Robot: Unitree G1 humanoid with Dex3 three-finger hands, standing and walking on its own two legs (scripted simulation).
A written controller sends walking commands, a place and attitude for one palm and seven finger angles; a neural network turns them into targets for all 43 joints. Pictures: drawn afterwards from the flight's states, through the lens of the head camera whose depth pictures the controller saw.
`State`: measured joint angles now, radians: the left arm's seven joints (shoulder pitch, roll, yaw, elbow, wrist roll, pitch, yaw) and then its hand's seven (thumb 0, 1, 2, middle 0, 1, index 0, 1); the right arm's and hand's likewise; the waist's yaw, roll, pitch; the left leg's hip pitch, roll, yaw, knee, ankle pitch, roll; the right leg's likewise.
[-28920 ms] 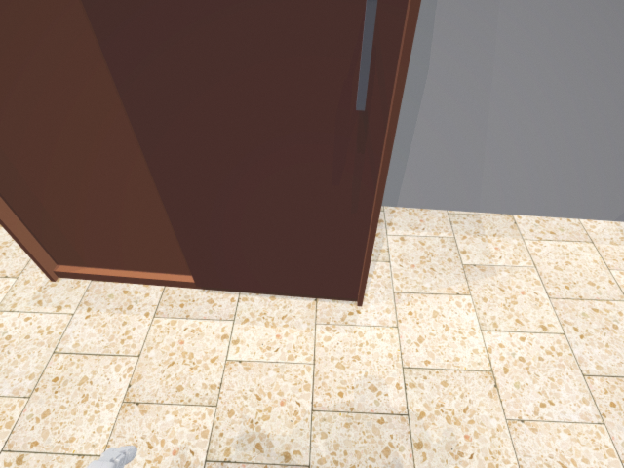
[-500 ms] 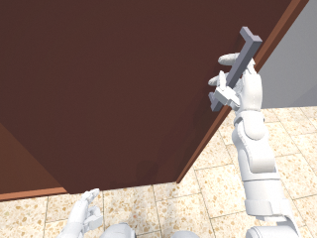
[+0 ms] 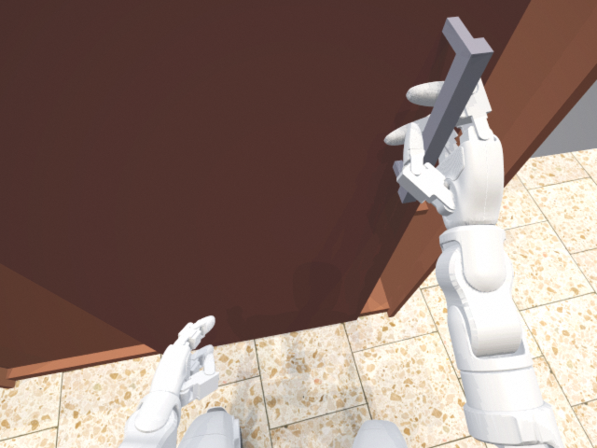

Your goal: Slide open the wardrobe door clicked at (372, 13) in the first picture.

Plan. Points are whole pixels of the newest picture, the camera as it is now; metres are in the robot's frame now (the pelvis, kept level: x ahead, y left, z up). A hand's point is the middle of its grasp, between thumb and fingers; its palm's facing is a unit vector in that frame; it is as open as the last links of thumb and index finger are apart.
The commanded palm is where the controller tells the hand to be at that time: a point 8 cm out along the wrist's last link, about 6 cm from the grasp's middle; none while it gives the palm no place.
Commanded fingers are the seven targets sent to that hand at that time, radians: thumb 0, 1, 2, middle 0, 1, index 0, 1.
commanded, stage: step sideways, sliding the door along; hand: right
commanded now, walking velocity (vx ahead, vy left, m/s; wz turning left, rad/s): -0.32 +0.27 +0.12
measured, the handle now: (427, 126) +0.40 -0.17 +0.18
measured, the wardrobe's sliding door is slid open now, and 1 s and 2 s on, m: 0.12 0.42 0.42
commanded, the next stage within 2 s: stop walking and hold the door there in 1.44 s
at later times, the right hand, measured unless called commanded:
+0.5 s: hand (227, 197) +0.34 +0.04 +0.17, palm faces +0.07 +1.00 -0.04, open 5.9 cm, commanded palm +0.31 +0.04 +0.17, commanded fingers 0.00 -0.90 -0.90 0.45 1.40 0.45 1.40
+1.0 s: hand (78, 217) +0.32 +0.17 +0.18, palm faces +0.12 +0.99 -0.03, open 5.9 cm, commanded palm +0.29 +0.19 +0.17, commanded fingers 0.00 -0.90 -0.90 0.45 1.40 0.45 1.40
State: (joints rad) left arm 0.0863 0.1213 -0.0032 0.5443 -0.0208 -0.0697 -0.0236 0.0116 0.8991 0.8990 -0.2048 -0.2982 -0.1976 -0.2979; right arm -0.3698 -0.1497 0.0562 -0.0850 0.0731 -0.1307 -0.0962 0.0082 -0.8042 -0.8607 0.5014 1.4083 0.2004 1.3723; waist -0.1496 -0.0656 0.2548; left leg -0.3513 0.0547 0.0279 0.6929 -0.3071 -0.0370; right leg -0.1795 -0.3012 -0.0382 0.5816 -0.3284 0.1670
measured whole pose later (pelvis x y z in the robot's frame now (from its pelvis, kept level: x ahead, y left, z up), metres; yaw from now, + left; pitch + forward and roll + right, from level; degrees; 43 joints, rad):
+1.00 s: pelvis -0.05 +0.31 +0.02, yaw +4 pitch -2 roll +5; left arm 0.14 0.18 0.02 0.59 -0.02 -0.02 0.00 0.01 0.90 0.90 -0.20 -0.30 -0.20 -0.30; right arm -0.38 -0.17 -0.03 -0.01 0.07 -0.06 -0.13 0.01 -0.81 -0.85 0.42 1.40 0.22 1.34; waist -0.11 -0.06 0.20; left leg -0.47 0.07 0.01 0.95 -0.34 -0.05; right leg -0.23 -0.28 -0.12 0.50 -0.22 0.10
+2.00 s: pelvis -0.02 +0.49 +0.01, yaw +7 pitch -3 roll -1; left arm 0.13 0.34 0.04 0.71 -0.05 -0.04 0.06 0.01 0.90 0.90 -0.20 -0.30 -0.19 -0.30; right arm -0.18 -0.52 -0.56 0.42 0.05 -0.16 -0.12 -0.17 -0.63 -0.79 0.46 1.40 0.33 1.38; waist 0.01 -0.05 0.08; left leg -0.32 0.05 0.02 0.52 -0.15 -0.02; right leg -0.42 0.01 -0.02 1.08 -0.46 0.04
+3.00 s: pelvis -0.09 +0.43 +0.01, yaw +11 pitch -1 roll +2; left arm 0.26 0.30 0.02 0.70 -0.05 -0.04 0.08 0.01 0.90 0.90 -0.20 -0.30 -0.19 -0.30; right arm -0.38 -0.53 -0.40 0.55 0.05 -0.14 -0.14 -0.14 -0.70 -0.82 0.46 1.40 0.31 1.40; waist 0.00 -0.04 0.03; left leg -0.18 0.01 0.06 0.53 -0.33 -0.01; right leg -0.35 -0.02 -0.09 0.57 -0.21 -0.06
